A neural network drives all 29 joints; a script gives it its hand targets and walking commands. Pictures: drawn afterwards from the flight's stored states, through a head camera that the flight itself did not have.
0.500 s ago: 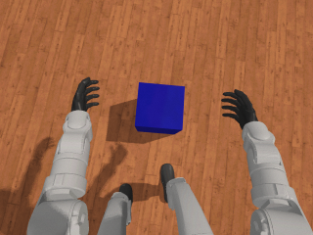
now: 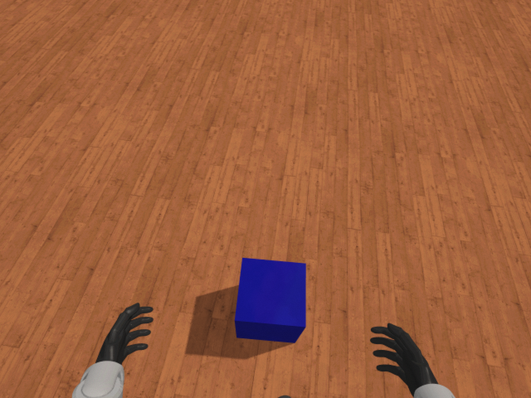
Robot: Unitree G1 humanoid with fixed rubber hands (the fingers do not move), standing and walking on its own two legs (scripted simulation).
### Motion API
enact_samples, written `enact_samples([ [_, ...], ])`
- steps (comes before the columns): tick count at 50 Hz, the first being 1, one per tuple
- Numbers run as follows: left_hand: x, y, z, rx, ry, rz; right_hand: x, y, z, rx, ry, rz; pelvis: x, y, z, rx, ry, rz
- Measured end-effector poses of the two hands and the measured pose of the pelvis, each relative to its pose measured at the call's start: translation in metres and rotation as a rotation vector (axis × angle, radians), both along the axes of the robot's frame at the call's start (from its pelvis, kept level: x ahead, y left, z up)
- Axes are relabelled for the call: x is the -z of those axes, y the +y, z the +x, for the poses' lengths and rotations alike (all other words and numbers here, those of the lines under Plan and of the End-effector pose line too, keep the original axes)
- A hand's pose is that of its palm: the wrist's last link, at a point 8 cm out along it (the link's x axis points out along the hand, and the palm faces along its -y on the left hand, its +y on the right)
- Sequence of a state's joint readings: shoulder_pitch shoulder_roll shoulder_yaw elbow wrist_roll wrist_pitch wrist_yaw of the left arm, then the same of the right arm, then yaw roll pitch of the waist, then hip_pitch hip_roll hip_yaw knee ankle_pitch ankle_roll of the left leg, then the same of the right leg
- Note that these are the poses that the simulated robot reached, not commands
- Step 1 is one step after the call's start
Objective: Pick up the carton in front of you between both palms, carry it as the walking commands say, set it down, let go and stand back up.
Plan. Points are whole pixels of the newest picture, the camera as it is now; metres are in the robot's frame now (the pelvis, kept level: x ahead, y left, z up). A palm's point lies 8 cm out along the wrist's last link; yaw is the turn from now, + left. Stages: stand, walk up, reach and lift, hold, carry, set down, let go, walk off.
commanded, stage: let go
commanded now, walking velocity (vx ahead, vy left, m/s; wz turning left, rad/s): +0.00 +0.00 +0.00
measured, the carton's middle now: (269, 302) +0.45 -0.08 -0.64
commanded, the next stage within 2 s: stand in 0.60 s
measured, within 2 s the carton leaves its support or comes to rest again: neither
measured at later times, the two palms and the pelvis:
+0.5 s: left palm (74, 393) +0.18 +0.25 -0.06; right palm (409, 370) +0.17 -0.22 -0.06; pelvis +0.02 +0.02 +0.00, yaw -1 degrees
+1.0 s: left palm out of the picture +0.15 +0.30 -0.08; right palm (438, 377) +0.16 -0.28 -0.10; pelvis +0.03 +0.00 +0.00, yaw +1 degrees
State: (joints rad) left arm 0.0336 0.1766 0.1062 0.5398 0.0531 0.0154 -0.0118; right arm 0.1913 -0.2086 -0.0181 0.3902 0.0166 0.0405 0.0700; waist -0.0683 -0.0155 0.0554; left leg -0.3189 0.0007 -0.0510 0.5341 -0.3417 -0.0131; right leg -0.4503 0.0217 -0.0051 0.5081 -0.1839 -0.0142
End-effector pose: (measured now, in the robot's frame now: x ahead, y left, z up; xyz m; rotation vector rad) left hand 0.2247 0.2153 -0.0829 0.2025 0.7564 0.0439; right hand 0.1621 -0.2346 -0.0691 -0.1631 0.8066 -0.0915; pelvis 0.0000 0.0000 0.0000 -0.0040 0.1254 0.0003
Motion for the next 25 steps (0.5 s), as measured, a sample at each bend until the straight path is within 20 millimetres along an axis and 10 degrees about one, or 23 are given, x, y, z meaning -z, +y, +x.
enact_samples([
  [12,-0.024,0.043,-0.049,-0.033,0.027,0.004,-0.006,0.027,0.009,-0.029,-0.014,0.005,-0.007,0.025,0.013,0.007,-0.151,-0.02],
  [25,-0.019,0.038,-0.044,-0.042,0.021,0.0,-0.009,0.013,0.012,0.011,0.021,-0.059,-0.003,0.025,0.018,0.013,-0.17,-0.021],
])
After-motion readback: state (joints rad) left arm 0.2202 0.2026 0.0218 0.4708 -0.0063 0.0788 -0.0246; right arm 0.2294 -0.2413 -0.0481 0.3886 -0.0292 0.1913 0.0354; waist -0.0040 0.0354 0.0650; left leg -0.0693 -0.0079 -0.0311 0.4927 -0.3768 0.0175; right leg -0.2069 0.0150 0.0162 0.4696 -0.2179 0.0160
